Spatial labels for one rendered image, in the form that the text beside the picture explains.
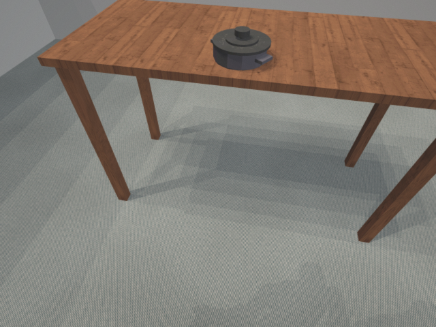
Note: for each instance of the table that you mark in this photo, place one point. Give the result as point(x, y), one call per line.
point(386, 61)

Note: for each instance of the lid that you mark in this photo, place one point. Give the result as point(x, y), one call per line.
point(257, 43)

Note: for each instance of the knob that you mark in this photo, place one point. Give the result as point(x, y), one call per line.
point(242, 32)

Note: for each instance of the pot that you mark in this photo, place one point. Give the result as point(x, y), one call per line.
point(240, 62)

